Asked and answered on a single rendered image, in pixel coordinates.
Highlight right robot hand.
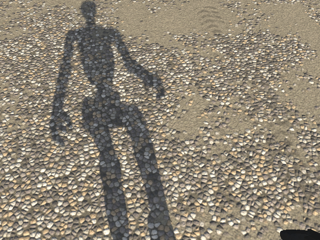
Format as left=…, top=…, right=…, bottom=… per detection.
left=280, top=229, right=320, bottom=240

